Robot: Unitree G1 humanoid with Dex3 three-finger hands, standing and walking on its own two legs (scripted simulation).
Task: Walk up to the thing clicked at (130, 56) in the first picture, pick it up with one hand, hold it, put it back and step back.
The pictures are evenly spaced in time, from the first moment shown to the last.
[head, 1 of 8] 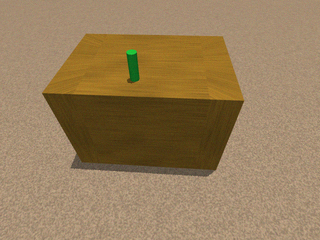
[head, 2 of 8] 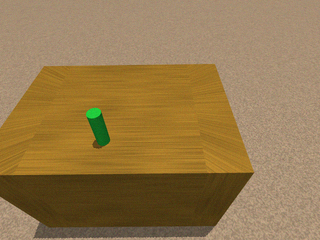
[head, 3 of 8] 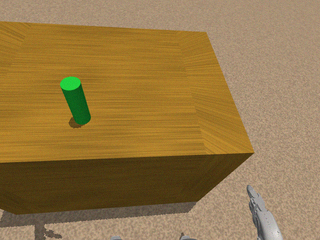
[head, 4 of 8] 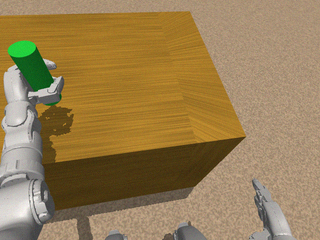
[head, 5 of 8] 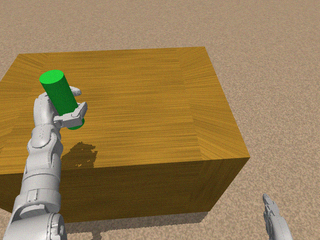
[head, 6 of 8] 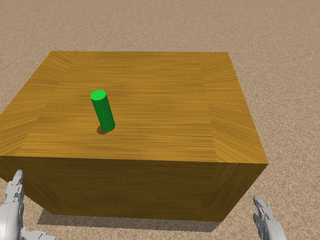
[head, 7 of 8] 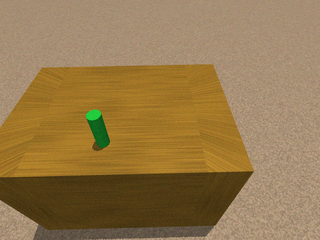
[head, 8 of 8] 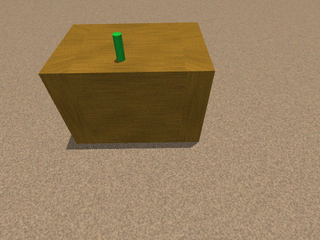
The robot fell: no
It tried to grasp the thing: yes
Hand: left
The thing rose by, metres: 0.26
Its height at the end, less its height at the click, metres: +0.00
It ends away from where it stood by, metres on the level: 0.01
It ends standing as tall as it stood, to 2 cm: yes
